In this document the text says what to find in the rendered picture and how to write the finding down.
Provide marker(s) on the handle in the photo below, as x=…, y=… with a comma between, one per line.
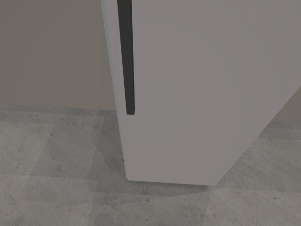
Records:
x=126, y=40

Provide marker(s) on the fridge door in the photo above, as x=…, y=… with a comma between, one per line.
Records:
x=209, y=76

